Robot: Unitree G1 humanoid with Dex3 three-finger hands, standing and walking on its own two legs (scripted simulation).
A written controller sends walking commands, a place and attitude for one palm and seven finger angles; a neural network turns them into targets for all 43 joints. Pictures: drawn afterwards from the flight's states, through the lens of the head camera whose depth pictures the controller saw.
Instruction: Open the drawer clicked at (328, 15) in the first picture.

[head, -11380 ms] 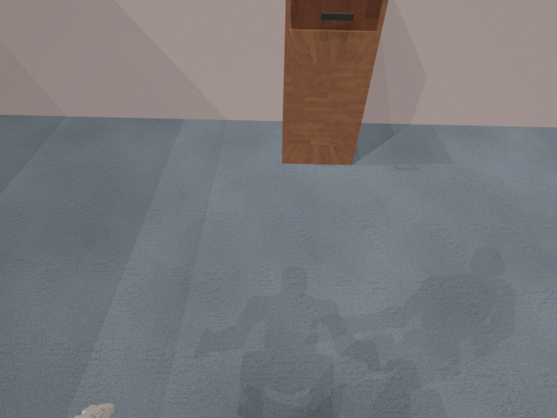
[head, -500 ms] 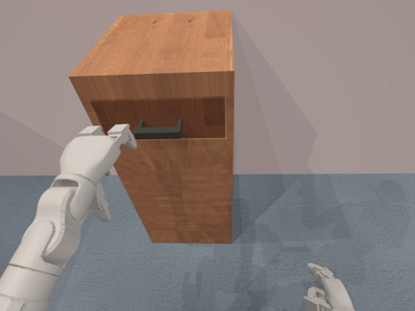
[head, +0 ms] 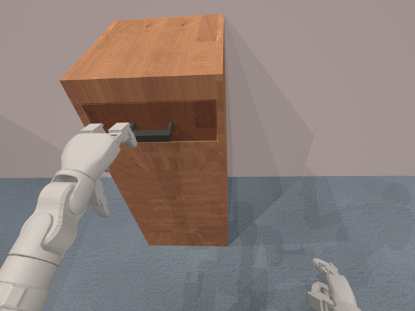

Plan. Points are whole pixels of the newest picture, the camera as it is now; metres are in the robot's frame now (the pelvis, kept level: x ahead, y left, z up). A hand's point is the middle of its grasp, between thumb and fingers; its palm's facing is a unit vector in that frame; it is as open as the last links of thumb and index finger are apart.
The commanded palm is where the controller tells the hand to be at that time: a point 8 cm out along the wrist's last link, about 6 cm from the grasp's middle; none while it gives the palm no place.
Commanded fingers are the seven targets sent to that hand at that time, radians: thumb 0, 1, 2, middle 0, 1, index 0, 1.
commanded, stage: move the hooked fingers above the handle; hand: left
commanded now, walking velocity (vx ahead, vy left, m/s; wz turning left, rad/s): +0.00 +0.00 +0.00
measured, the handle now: (149, 130) +0.54 +0.24 +0.04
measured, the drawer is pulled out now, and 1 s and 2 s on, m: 0.00 0.00 0.00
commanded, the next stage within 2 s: none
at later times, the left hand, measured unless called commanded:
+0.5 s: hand (111, 141) +0.40 +0.26 +0.13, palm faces +0.16 -0.08 -0.98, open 13.8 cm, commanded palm +0.37 +0.25 +0.18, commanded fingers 0.00 -0.50 0.30 -0.30 -1.20 -0.30 -1.20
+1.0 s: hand (127, 133) +0.44 +0.25 +0.11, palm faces +0.03 +0.01 -1.00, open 13.8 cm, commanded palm +0.43 +0.23 +0.16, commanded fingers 0.00 -0.50 0.30 -0.30 -1.20 -0.30 -1.20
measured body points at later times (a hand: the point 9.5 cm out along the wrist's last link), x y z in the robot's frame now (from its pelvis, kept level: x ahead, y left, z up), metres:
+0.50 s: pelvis +0.04 +0.02 -0.01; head +0.06 -0.01 +0.44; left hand +0.38 +0.26 +0.18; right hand +0.20 -0.22 -0.13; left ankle +0.07 +0.13 -0.73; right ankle -0.03 -0.11 -0.73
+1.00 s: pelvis +0.03 +0.00 -0.01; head +0.05 -0.03 +0.44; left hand +0.44 +0.24 +0.17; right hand +0.14 -0.25 -0.14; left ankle +0.07 +0.13 -0.73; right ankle -0.03 -0.11 -0.73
